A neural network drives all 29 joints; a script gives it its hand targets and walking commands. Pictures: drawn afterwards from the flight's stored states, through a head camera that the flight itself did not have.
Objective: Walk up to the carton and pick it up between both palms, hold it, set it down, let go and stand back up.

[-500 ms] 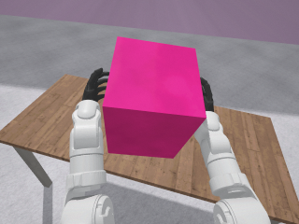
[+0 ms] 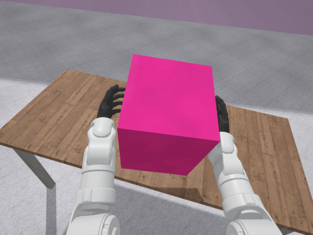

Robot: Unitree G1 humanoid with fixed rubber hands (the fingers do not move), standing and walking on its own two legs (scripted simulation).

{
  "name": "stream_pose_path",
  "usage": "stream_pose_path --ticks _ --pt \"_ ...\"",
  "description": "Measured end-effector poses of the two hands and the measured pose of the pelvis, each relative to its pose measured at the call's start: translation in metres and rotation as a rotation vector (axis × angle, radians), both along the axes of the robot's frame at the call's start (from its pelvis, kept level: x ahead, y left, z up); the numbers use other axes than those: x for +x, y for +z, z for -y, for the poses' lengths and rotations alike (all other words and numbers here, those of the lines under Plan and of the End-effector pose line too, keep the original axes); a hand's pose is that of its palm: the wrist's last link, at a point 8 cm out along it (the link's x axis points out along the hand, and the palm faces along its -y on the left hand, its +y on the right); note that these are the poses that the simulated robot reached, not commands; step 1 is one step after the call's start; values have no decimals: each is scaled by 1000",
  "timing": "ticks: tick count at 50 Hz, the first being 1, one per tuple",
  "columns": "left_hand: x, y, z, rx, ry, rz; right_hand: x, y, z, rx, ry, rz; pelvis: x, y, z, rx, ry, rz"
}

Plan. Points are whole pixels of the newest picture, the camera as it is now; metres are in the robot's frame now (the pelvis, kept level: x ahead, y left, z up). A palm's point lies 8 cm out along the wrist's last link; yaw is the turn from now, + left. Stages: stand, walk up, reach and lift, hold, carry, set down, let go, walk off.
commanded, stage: set down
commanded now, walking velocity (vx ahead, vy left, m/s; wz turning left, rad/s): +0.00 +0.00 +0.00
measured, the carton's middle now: (162, 121) +0.38 +0.00 +0.09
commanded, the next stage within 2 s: none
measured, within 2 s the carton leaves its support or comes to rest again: neither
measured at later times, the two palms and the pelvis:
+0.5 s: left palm (108, 123) +0.37 +0.14 +0.09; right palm (216, 133) +0.35 -0.15 +0.08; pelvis +0.01 +0.00 +0.00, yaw +0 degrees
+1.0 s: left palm (111, 133) +0.38 +0.14 +0.03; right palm (210, 137) +0.36 -0.15 +0.05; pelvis +0.01 +0.00 +0.00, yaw -1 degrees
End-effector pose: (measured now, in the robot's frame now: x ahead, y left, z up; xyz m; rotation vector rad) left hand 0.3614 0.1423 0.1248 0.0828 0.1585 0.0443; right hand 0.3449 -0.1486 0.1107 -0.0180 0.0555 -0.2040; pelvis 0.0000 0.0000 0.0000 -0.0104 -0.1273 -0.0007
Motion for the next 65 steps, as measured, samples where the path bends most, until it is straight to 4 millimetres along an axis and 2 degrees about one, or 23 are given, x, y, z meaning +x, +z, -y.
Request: stream_pose_path --ticks 17,30,47,65 --pt "3 -31 -4 -20 0 -46 4 -21 -4 -8 1 -36 6 0 2 1 8 -29" --pt "12 -46 3 -26 -22 -78 5 -33 3 -19 -24 -61 5 1 -1 2 -13 -64" --pt "16 -87 0 -42 -21 -130 13 -60 -1 -21 -14 -109 10 1 1 0 -17 -140" --pt "28 -114 3 -35 -34 -159 21 -82 1 -20 -30 -140 13 -1 0 -3 -20 -236"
